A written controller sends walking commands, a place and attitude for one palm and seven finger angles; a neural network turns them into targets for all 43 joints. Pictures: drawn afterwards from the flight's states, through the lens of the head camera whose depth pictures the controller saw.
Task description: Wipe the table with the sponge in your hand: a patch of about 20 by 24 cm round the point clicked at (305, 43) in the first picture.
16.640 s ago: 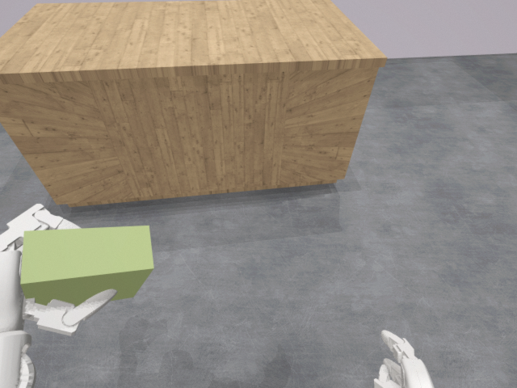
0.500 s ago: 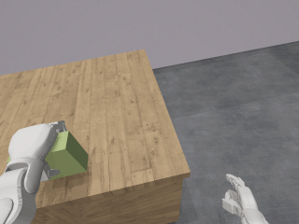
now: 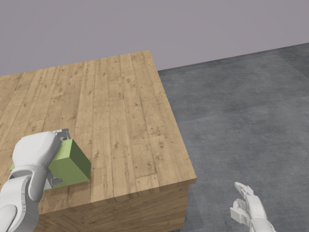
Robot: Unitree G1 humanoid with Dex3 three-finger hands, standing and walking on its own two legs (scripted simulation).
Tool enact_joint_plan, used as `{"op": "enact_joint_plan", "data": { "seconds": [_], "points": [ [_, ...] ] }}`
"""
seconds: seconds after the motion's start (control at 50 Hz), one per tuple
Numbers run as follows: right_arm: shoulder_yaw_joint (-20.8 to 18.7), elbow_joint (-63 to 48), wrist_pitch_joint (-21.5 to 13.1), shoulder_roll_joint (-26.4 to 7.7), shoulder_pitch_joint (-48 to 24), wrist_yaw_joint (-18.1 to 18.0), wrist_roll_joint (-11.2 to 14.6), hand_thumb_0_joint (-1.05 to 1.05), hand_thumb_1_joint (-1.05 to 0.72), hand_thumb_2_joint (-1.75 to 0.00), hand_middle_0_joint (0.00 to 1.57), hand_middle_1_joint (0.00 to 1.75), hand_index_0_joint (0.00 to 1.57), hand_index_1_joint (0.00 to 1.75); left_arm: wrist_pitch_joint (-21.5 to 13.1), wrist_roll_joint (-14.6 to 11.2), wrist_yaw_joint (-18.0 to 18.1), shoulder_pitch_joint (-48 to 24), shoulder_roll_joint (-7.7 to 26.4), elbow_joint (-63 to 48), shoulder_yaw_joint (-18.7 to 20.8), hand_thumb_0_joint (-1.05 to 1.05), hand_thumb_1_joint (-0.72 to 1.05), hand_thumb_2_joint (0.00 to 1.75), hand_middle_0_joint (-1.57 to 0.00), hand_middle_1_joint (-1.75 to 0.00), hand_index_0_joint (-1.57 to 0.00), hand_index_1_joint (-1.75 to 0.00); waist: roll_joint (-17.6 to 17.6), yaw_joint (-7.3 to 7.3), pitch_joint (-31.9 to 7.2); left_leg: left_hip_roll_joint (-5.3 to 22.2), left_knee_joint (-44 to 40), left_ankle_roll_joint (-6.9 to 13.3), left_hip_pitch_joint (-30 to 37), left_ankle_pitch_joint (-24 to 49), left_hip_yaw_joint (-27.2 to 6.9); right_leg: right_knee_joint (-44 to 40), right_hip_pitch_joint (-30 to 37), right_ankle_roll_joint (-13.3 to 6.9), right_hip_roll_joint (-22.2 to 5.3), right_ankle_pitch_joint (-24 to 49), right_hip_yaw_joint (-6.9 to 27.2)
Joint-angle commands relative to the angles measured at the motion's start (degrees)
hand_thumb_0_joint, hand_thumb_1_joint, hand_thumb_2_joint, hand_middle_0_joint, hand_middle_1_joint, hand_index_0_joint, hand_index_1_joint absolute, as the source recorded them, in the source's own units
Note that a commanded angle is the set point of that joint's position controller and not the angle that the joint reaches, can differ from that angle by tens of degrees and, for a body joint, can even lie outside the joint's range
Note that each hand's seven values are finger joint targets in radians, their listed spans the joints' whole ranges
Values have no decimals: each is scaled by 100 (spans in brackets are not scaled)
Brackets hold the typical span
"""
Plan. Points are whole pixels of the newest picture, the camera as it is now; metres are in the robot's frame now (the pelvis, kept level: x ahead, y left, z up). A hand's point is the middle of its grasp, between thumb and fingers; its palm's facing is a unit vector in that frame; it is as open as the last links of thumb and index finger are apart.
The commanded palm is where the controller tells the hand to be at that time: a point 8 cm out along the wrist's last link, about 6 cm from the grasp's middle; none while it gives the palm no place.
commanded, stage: move the sponge above the wiping area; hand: left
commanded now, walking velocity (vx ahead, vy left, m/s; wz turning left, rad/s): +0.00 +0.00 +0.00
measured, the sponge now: (59, 170) +0.22 +0.29 +0.05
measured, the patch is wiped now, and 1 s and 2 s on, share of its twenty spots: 0.00 0.00 0.00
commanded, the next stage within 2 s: lower the sponge onto the table in 0.90 s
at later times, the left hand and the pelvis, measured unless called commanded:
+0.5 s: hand (53, 159) +0.22 +0.29 +0.10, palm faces +0.01 -0.06 -1.00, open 9.6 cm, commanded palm +0.19 +0.29 +0.17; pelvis +0.00 +0.00 +0.00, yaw +0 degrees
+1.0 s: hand (51, 159) +0.21 +0.29 +0.11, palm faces +0.04 -0.05 -1.00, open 9.6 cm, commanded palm +0.19 +0.29 +0.17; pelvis -0.01 +0.00 +0.00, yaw +0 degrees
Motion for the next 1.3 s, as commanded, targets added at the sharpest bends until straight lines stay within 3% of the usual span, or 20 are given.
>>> {"op": "enact_joint_plan", "data": {
  "seconds": [0.0, 0.04, 0.06, 0.14, 0.16, 0.24, 0.26, 0.34, 0.44, 0.46, 0.58, 0.66, 0.74, 0.76, 0.84, 0.94, 0.96, 1.04, 1.08, 1.28],
  "points": [
    [-249, -891, -308, -537, -951, -67, -37, 0, -90, -90, 20, 30, 20, 30, -187, 195, 382, -1440, 1340, -1055, 924, 0, 10, 130, -120, -160, -120, -160, -85, -64, -1259, -381, -203, 412, 222, 1802, 56, -302, 508, -365, 281, 1091, 102],
    [-189, -950, -327, -517, -1211, -43, -14, 0, -90, -90, 20, 30, 20, 30, -165, 215, 418, -1472, 1544, -1200, 1132, 0, 10, 130, -120, -160, -120, -160, 57, 8, -1319, -393, -215, 388, 238, 1844, 5, -289, 559, -434, 346, 1085, 266],
    [-194, -943, -325, -482, -1010, -27, -40, 0, -90, -90, 20, 30, 20, 30, -174, 237, 434, -1468, 1259, -1173, 889, 0, 10, 130, -120, -160, -120, -160, 12, -33, -1411, -384, -193, 399, 202, 1993, 88, -206, 631, -389, 278, 1219, 47],
    [-215, -994, -266, -503, -1239, 53, -7, 0, -90, -90, 20, 30, 20, 30, -8, 212, 478, -952, 1317, -1187, 1081, 0, 10, 130, -120, -160, -120, -160, -77, 85, -1228, -364, -222, 375, 113, 1967, 1, -231, 618, -432, 338, 1203, 228],
    [-199, -960, -252, -496, -1065, 53, -25, 0, -90, -90, 20, 30, 20, 30, 23, 219, 480, -1067, 1047, -1083, 784, 0, 10, 130, -120, -160, -120, -160, -200, -11, -1267, -342, -223, 380, 59, 1941, 92, -182, 601, -369, 273, 1191, 28],
    [-203, -1016, -213, -531, -1279, 79, 2, 0, -90, -90, 20, 30, 20, 30, 183, 251, 488, -907, 1288, -1199, 1017, 0, 10, 130, -120, -160, -120, -160, -132, 68, -1213, -359, -217, 381, 72, 1940, 16, -201, 610, -424, 330, 1220, 244],
    [-196, -1004, -223, -510, -1085, 77, -14, 0, -90, -90, 20, 30, 20, 30, 152, 256, 485, -1139, 1065, -1229, 751, 0, 10, 130, -120, -160, -120, -160, -219, -27, -1311, -349, -186, 402, 72, 1970, 98, -151, 615, -374, 270, 1278, 73],
    [-176, -1023, -238, -515, -1249, 38, -12, 0, -90, -90, 20, 30, 20, 30, 126, 266, 466, -1164, 1393, -1359, 1038, 0, 10, 130, -120, -160, -120, -160, -153, 27, -1226, -382, -175, 412, 150, 1906, 10, -224, 564, -420, 342, 1214, 271],
    [-217, -1021, -271, -510, -1176, 47, -21, 0, -90, -90, 20, 30, 20, 30, -7, 216, 454, -791, 1442, -1557, 1175, 0, 10, 130, -120, -160, -120, -160, -63, 62, -1255, -377, -125, 411, 214, 2116, -29, -206, 612, -430, 345, 1412, 296],
    [-221, -1031, -287, -461, -1004, 52, -34, 0, -90, -90, 20, 30, 20, 30, -59, 175, 449, -846, 1116, -1659, 862, 0, 10, 130, -120, -160, -120, -160, -61, -19, -1372, -347, -100, 429, 229, 2199, 76, -135, 662, -366, 260, 1509, 76],
    [-294, -980, -251, -535, -909, 64, -44, 0, -90, -90, 20, 30, 20, 30, -4, 166, 451, -416, 1270, -1568, 1071, 0, 10, 130, -120, -160, -120, -160, -194, 34, -1181, -335, -141, 394, 108, 2125, -7, -174, 622, -368, 276, 1382, 132],
    [-230, -1040, -268, -480, -1009, 62, -46, 0, -90, -90, 20, 30, 20, 30, 11, 192, 461, -602, 1102, -1800, 855, 0, 10, 130, -120, -160, -120, -160, -153, 11, -1212, -334, -159, 405, 126, 1995, 36, -162, 579, -373, 273, 1211, 95],
    [-208, -984, -226, -527, -1291, 5, -14, 0, -90, -90, 20, 30, 20, 30, 98, 241, 470, -1045, 1493, -1514, 1154, 0, 10, 130, -120, -160, -120, -160, -243, 21, -961, -368, -243, 394, 82, 1542, -31, -349, 414, -428, 356, 782, 376],
    [-189, -979, -236, -481, -1141, -13, -21, 0, -90, -90, 20, 30, 20, 30, 73, 250, 466, -1267, 1180, -1450, 808, 0, 10, 130, -120, -160, -120, -160, -228, -51, -1093, -381, -226, 413, 79, 1585, 72, -284, 481, -373, 277, 832, 144],
    [-170, -979, -260, -496, -1365, -30, -17, 0, -90, -90, 20, 30, 20, 30, 37, 241, 442, -1280, 1507, -1478, 1094, 0, 10, 130, -120, -160, -120, -160, 14, 54, -1159, -408, -274, 391, 178, 1581, -37, -344, 549, -445, 350, 839, 371],
    [-195, -999, -252, -507, -1336, 17, -18, 0, -90, -90, 20, 30, 20, 30, 60, 166, 375, -807, 1455, -1483, 1170, 0, 10, 130, -120, -160, -120, -160, 23, 97, -1087, -387, -274, 378, 95, 1636, -27, -320, 592, -435, 340, 941, 372],
    [-188, -995, -247, -480, -1150, 24, -26, 0, -90, -90, 20, 30, 20, 30, 58, 156, 362, -843, 1167, -1459, 897, 0, 10, 130, -120, -160, -120, -160, -111, 24, -1148, -379, -260, 389, 36, 1669, 59, -256, 632, -374, 275, 975, 143],
    [-188, -1051, -249, -512, -1349, 19, 3, 0, -90, -90, 20, 30, 20, 30, 111, 147, 357, -802, 1383, -1534, 1106, 0, 10, 130, -120, -160, -120, -160, -135, 77, -1007, -389, -272, 386, 21, 1538, -23, -318, 532, -417, 342, 843, 372],
    [-237, -929, -242, -555, -1064, -12, -8, 0, -90, -90, 20, 30, 20, 30, 81, 139, 372, -997, 1305, -1155, 992, 0, 10, 130, -120, -160, -120, -160, -369, -31, -960, -360, -300, 384, -39, 1387, 31, -344, 479, -349, 288, 717, 194],
    [-254, -859, -318, -540, -1040, -89, -26, 0, -90, -90, 20, 30, 20, 30, -122, 178, 458, -1355, 1500, -1018, 1136, 0, 10, 130, -120, -160, -120, -160, -125, -17, -1166, -394, -284, 402, 116, 1456, 33, -373, 594, -378, 293, 790, 206]
  ]
}}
